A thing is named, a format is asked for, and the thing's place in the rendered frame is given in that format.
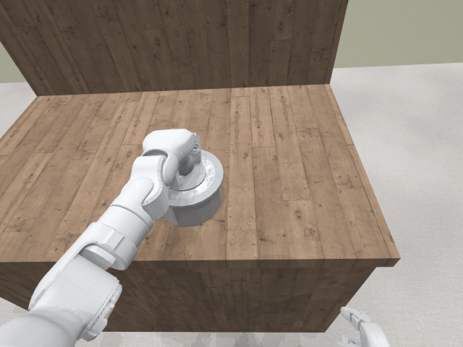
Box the knob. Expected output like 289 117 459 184
178 154 195 176

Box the pot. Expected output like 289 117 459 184
163 187 221 227

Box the robot left upper arm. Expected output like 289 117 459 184
0 254 122 347

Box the left robot forearm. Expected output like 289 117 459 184
28 146 179 311

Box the left robot hand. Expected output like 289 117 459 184
143 129 201 189

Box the table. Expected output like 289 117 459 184
0 0 401 333

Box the lid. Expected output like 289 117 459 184
168 150 224 209

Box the right robot hand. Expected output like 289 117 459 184
337 307 391 347

